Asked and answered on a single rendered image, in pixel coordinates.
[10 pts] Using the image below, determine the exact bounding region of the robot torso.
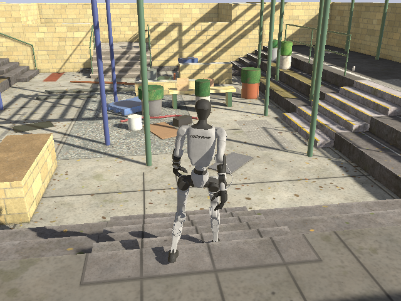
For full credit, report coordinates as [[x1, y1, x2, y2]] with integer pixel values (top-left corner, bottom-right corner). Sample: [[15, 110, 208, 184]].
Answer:
[[187, 123, 216, 188]]

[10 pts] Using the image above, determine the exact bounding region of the robot right thigh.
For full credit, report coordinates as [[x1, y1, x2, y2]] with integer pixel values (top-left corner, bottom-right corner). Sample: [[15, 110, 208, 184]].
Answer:
[[207, 176, 220, 218]]

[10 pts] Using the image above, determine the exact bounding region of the right robot hand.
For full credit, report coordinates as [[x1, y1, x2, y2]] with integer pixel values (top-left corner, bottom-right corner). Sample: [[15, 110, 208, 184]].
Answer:
[[211, 190, 227, 211]]

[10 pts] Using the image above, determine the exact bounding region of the robot right upper arm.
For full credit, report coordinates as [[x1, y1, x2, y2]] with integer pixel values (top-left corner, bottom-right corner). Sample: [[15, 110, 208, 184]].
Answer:
[[214, 127, 227, 163]]

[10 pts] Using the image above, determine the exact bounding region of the robot left upper arm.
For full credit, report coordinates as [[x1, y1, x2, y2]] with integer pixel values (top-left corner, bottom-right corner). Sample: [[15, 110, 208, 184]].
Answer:
[[174, 125, 189, 157]]

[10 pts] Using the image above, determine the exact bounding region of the left robot hand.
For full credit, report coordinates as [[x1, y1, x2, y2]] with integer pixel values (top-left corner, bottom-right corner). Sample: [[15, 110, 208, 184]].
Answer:
[[173, 166, 188, 177]]

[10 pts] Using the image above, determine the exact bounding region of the left robot forearm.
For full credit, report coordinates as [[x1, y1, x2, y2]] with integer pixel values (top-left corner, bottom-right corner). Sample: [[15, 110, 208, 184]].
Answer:
[[172, 149, 181, 169]]

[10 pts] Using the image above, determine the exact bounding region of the right robot forearm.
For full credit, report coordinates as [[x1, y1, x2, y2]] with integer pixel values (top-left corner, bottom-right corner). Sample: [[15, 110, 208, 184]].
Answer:
[[217, 154, 227, 191]]

